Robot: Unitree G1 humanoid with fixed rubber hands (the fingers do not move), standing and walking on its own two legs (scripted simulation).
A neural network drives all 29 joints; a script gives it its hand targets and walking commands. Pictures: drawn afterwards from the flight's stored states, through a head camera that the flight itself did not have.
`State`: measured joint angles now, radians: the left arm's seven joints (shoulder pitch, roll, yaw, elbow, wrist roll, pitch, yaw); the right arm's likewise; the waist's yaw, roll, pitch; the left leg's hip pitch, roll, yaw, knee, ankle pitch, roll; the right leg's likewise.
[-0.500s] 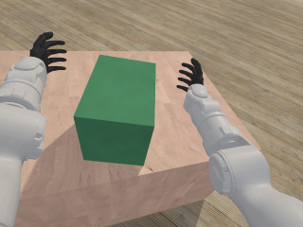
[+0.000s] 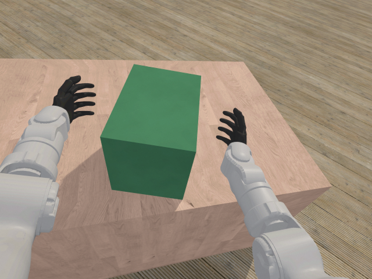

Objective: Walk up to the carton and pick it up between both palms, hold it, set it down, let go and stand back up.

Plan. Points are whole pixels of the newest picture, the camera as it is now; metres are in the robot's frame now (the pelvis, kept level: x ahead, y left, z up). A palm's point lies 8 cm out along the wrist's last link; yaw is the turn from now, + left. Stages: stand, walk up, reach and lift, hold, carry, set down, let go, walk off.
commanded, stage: set down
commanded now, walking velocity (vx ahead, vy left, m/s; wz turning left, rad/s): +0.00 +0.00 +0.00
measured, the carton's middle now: (157, 130) +0.53 +0.00 -0.01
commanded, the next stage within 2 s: none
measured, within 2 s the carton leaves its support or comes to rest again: neither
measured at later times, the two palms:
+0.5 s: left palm (48, 139) +0.42 +0.24 +0.09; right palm (232, 166) +0.34 -0.15 +0.07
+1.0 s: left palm (27, 179) +0.35 +0.27 +0.05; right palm (232, 197) +0.28 -0.14 +0.04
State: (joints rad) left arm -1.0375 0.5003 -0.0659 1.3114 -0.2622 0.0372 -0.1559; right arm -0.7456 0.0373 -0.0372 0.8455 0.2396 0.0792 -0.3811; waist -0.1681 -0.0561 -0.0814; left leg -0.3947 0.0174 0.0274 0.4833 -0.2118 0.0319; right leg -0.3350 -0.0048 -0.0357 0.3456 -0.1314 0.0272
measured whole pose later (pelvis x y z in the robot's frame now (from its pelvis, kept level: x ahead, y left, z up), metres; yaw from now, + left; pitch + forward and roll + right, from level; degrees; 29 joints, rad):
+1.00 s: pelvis +0.01 +0.00 +0.00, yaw -2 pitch -4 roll -2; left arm -0.36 0.51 0.04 0.57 -0.25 0.11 -0.23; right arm -0.10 0.07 0.09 0.30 0.21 0.00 -0.46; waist 0.01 -0.04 0.12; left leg -0.15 0.04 0.06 0.50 -0.27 0.03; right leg -0.10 0.01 -0.01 0.34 -0.17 0.02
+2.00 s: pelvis +0.01 +0.02 -0.01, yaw -2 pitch -8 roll -3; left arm 0.14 0.47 -0.01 0.33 -0.26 -0.06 -0.23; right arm 0.29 0.07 0.08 0.32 0.11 -0.29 -0.35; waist 0.08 0.01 0.18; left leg -0.11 0.03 0.07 0.57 -0.33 0.05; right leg -0.06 0.00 0.00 0.41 -0.23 0.01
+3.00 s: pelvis +0.02 -0.03 +0.00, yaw -1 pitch -7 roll +0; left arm 0.18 0.27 0.02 0.56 -0.05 0.04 -0.10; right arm 0.21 -0.11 0.02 0.65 0.02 -0.22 -0.10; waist 0.03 0.01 0.09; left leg -0.03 0.03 0.04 0.38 -0.23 -0.01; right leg -0.03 0.01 -0.02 0.36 -0.21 -0.01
